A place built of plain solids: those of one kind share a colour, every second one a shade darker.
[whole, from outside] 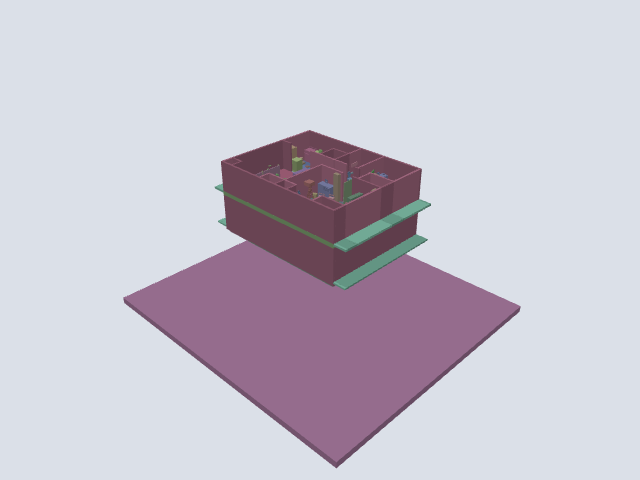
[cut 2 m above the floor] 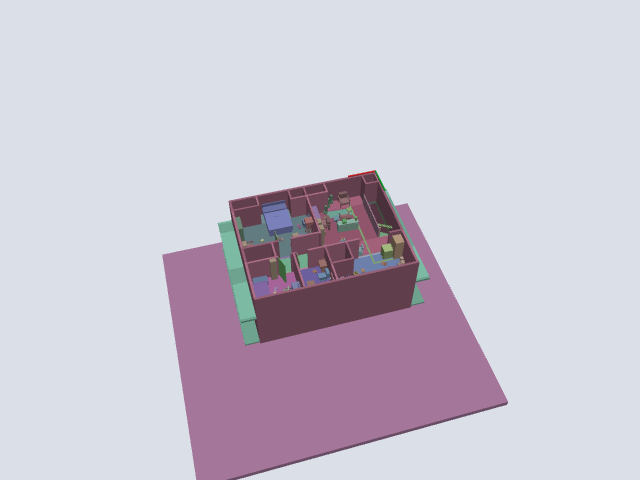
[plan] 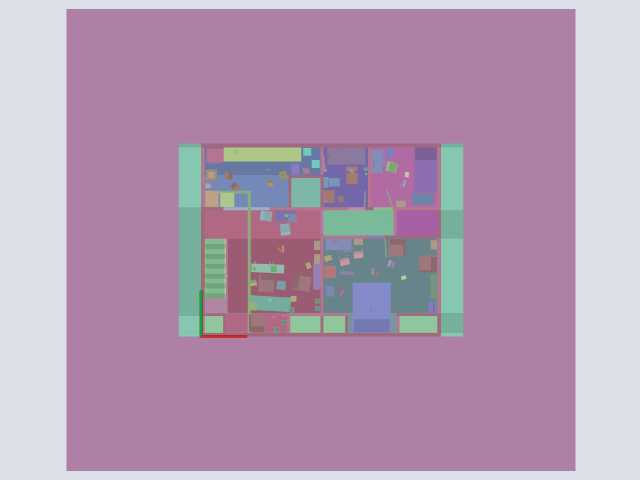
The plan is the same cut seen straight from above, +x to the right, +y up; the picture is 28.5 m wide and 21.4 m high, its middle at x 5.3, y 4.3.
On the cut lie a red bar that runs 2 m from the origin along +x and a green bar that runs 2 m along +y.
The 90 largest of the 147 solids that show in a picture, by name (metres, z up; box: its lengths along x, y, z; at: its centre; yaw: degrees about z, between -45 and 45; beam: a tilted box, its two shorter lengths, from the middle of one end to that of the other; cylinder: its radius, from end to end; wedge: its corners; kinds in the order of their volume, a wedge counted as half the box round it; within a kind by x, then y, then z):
{
 "under_1": {"box": [22.69, 20.6, 0.5], "at": [5.34, 4.3, -6.62]},
 "wall_1": {"box": [0.16, 0.75, 2.26], "at": [0.08, 0.54, 3.91]},
 "wall_2": {"box": [0.16, 6.21, 2.78], "at": [0.08, 3.27, 1.09]},
 "wall_3": {"box": [0.16, 4.59, 2.26], "at": [0.08, 3.33, 3.91]},
 "wall_4": {"box": [0.16, 2.68, 2.26], "at": [0.08, 7.1, 3.91]},
 "wall_5": {"box": [1.0, 0.13, 2.26], "at": [0.5, 5.7, 3.91]},
 "wall_6": {"box": [1.11, 0.13, 2.26], "at": [0.56, 0.97, 3.91]},
 "wall_7": {"box": [0.13, 0.75, 2.26], "at": [1.04, 0.54, 3.91]},
 "wall_8": {"box": [0.13, 0.75, 2.26], "at": [3.9, 0.54, 3.91]},
 "wall_9": {"box": [0.13, 1.31, 2.26], "at": [3.96, 6.42, 3.91]},
 "wall_10": {"box": [1.56, 0.13, 2.26], "at": [4.67, 7.13, 3.91]},
 "wall_11": {"box": [3.5, 0.13, 2.26], "at": [4.81, 5.7, 3.91]},
 "wall_12": {"box": [2.71, 0.13, 2.26], "at": [5.2, 0.97, 3.91]},
 "wall_13": {"box": [10.69, 0.16, 5.33], "at": [5.34, 0.08, 2.37]},
 "wall_14": {"box": [10.69, 0.16, 5.33], "at": [5.34, 8.52, 2.37]},
 "wall_15": {"box": [0.13, 0.75, 2.26], "at": [5.38, 0.54, 3.91]},
 "wall_16": {"box": [0.13, 3.33, 2.26], "at": [5.38, 2.71, 3.91]},
 "wall_17": {"box": [0.13, 1.31, 2.26], "at": [5.38, 6.42, 3.91]},
 "wall_18": {"box": [0.13, 1.24, 2.26], "at": [5.38, 7.82, 3.91]},
 "wall_19": {"box": [2.04, 0.13, 2.26], "at": [6.34, 4.43, 3.91]},
 "wall_20": {"box": [0.13, 0.75, 2.26], "at": [6.49, 0.54, 3.91]},
 "wall_21": {"box": [0.13, 2.68, 2.26], "at": [7.5, 7.1, 3.91]},
 "wall_22": {"box": [0.13, 1.13, 2.26], "at": [8.65, 5.07, 3.91]},
 "wall_23": {"box": [0.13, 0.75, 2.26], "at": [8.78, 0.54, 3.91]},
 "wall_24": {"box": [2.5, 0.13, 2.26], "at": [9.44, 4.43, 3.91]},
 "wall_25": {"box": [2.16, 0.13, 2.26], "at": [9.61, 5.7, 3.91]},
 "wall_26": {"box": [1.98, 0.13, 2.26], "at": [9.7, 0.97, 3.91]},
 "wall_27": {"box": [0.16, 0.75, 2.26], "at": [10.61, 0.54, 3.91]},
 "wall_28": {"box": [0.16, 3.33, 2.26], "at": [10.61, 2.71, 3.91]},
 "wall_29": {"box": [0.16, 8.28, 2.78], "at": [10.61, 4.3, 1.09]},
 "wall_30": {"box": [0.16, 1.13, 2.26], "at": [10.61, 5.07, 3.91]},
 "wall_31": {"box": [0.16, 2.68, 2.26], "at": [10.61, 7.1, 3.91]},
 "floor_shut_1": {"box": [8.32, 6.34, 0.5], "at": [6.37, 3.33, -0.25]},
 "stair_1": {"box": [0.95, 2.66, 0.51], "at": [0.63, 3.03, -0.04]},
 "stair_2": {"box": [0.95, 2.44, 0.73], "at": [0.63, 3.14, 0.06]},
 "stair_3": {"box": [0.95, 2.22, 0.94], "at": [0.63, 3.25, 0.17]},
 "stair_4": {"box": [0.95, 2.0, 1.16], "at": [0.63, 3.36, 0.28]},
 "stair_5": {"box": [0.95, 1.78, 1.37], "at": [0.63, 3.47, 0.38]},
 "stair_6": {"box": [0.95, 1.56, 1.58], "at": [0.63, 3.58, 0.49]},
 "stair_7": {"box": [0.95, 1.34, 1.8], "at": [0.63, 3.69, 0.6]},
 "stair_8": {"box": [0.95, 1.12, 2.01], "at": [0.63, 3.8, 0.71]},
 "stair_9": {"box": [0.95, 0.9, 2.22], "at": [0.63, 3.91, 0.81]},
 "stair_10": {"box": [0.95, 0.68, 2.44], "at": [0.63, 4.02, 0.92]},
 "stair_11": {"box": [0.95, 0.46, 2.65], "at": [0.63, 4.13, 1.03]},
 "stair_12": {"box": [0.95, 0.24, 2.87], "at": [0.63, 4.24, 1.13]},
 "upper_floor_bedroom_1": {"box": [2.16, 0.88, 0.28], "at": [7.63, 0.6, 2.76]},
 "upper_floor_bedroom_2": {"box": [5.08, 3.33, 0.28], "at": [7.99, 2.71, 2.76]},
 "double_bed_1": {"box": [1.6, 0.55, 0.2], "at": [7.61, 0.49, 3.6]},
 "double_bed_2": {"box": [1.6, 2.13, 0.6], "at": [7.61, 1.28, 3.2]},
 "double_bed_3": {"box": [1.7, 2.23, 0.4], "at": [7.61, 1.28, 3.4]},
 "upper_floor_living_1": {"box": [2.73, 0.88, 0.16], "at": [2.48, 0.6, 2.7]},
 "upper_floor_living_2": {"box": [5.16, 1.27, 0.16], "at": [2.74, 5.0, 2.7]},
 "upper_floor_living_3": {"box": [4.21, 3.32, 0.16], "at": [3.21, 2.7, 2.7]},
 "upper_floor_next_1": {"box": [1.0, 4.59, 0.16], "at": [-0.5, 3.33, 2.7]},
 "upper_floor_next_2": {"box": [1.0, 2.68, 0.16], "at": [-0.5, 7.1, 2.7]},
 "upper_floor_next_3": {"box": [1.0, 1.94, 0.12], "at": [-0.5, 7.47, -0.06]},
 "upper_floor_next_4": {"box": [1.0, 3.33, 0.16], "at": [11.19, 2.71, 2.7]},
 "upper_floor_next_5": {"box": [1.0, 8.28, 0.12], "at": [11.19, 4.3, -0.06]},
 "upper_floor_next_6": {"box": [1.0, 1.13, 0.16], "at": [11.19, 5.07, 2.7]},
 "upper_floor_next_7": {"box": [1.0, 2.68, 0.16], "at": [11.19, 7.1, 2.7]},
 "upper_floor_box_room_1": {"box": [2.96, 2.68, 0.28], "at": [9.05, 7.1, 2.76]},
 "upper_floor_kitchen_1": {"box": [3.73, 1.44, 0.16], "at": [2.02, 6.48, 2.7]},
 "upper_floor_kitchen_2": {"box": [5.16, 1.24, 0.16], "at": [2.74, 7.82, 2.7]},
 "floor_lobby_1": {"box": [1.92, 1.56, 0.5], "at": [1.12, 0.94, -0.25]},
 "upper_floor_bath_1": {"box": [1.99, 2.68, 0.28], "at": [6.45, 7.1, 2.76]},
 "billy_1": {"box": [0.28, 0.42, 2.02], "at": [5.17, 3.46, 3.79]},
 "billy_2": {"box": [0.28, 0.42, 2.02], "at": [5.17, 4.06, 3.79]},
 "billy_3": {"box": [0.42, 0.28, 2.02], "at": [7.01, 4.22, 3.91]},
 "billy_4": {"box": [0.42, 0.28, 2.02], "at": [8.91, 5.91, 3.91]},
 "billy_5": {"box": [0.28, 0.42, 2.02], "at": [10.38, 4.08, 3.91]},
 "chest_drawers_1": {"box": [1.15, 0.5, 0.99], "at": [6.13, 4.11, 3.39]},
 "chest_drawers_2": {"box": [0.5, 1.04, 0.95], "at": [7.83, 7.8, 3.37]},
 "upper_floor_hall_1": {"box": [3.14, 1.13, 0.28], "at": [7.02, 5.07, 2.76]},
 "fixture_breast_living_1": {"box": [0.33, 1.19, 2.31], "at": [5.16, 2.68, 3.88]},
 "child_bed_1": {"box": [1.06, 2.06, 0.4], "at": [10.03, 7.43, 3.28]},
 "fixture_breast_bedroom_1": {"box": [0.32, 1.11, 2.31], "at": [10.37, 2.21, 4.0]},
 "wall_band_1": {"box": [0.13, 6.21, 0.31], "at": [2.15, 3.27, 2.62]},
 "wall_band_2": {"box": [10.69, 0.16, 0.31], "at": [5.34, 0.08, 2.62]},
 "fridge_flat_1": {"box": [0.6, 0.73, 1.66], "at": [0.48, 6.14, 3.61]},
 "upper_floor_1": {"box": [1.35, 0.75, 0.16], "at": [4.64, 0.54, 2.7]},
 "upper_floor_2": {"box": [0.97, 0.75, 0.28], "at": [5.93, 0.54, 2.76]},
 "upper_floor_3": {"box": [1.69, 0.75, 0.28], "at": [9.69, 0.54, 2.76]},
 "upper_floor_ward_1": {"box": [1.81, 1.13, 0.28], "at": [9.62, 5.07, 2.76]},
 "bathtub_1": {"box": [1.7, 0.76, 0.41], "at": [6.47, 8.05, 3.1]},
 "range_cooker_1": {"box": [0.76, 0.65, 0.94], "at": [0.63, 8.11, 3.25]},
 "cube_shelf_1": {"box": [1.46, 0.39, 0.76], "at": [2.97, 3.03, 3.16], "yaw": -2.5},
 "counter_run_1": {"box": [0.63, 0.61, 0.78], "at": [1.17, 6.08, 3.27]},
 "upper_floor_store_1": {"box": [1.3, 1.31, 0.16], "at": [4.67, 6.42, 2.7]},
 "stair_guard_1": {"box": [0.08, 3.32, 0.95], "at": [1.15, 2.7, 3.25]},
 "trunk_1": {"box": [0.95, 0.5, 0.42], "at": [9.88, 6.12, 3.11], "yaw": -1.2}
}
